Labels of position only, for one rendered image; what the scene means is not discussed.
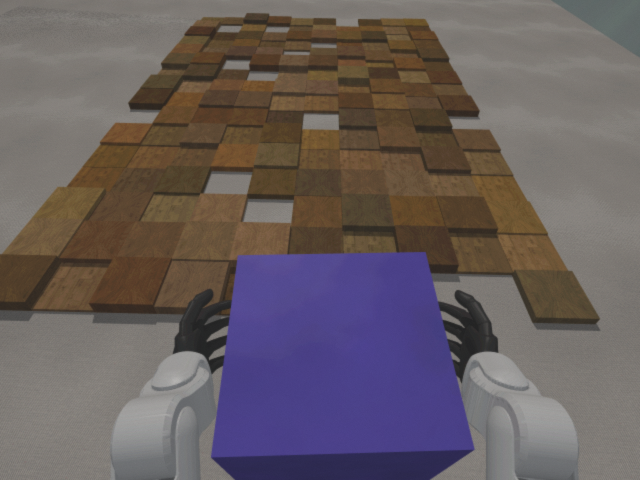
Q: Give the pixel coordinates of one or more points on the right robot forearm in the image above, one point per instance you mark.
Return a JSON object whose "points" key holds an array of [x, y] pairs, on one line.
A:
{"points": [[528, 436]]}

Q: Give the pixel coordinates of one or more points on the robot right hand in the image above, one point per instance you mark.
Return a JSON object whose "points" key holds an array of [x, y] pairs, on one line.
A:
{"points": [[477, 335]]}

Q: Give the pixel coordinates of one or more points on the carton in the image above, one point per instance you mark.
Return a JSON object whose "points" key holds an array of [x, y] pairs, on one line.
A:
{"points": [[337, 367]]}

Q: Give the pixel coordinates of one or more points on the left robot forearm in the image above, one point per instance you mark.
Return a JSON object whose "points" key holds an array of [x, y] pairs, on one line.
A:
{"points": [[156, 436]]}

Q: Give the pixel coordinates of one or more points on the robot left hand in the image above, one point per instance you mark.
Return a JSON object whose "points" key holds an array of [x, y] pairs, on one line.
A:
{"points": [[193, 333]]}

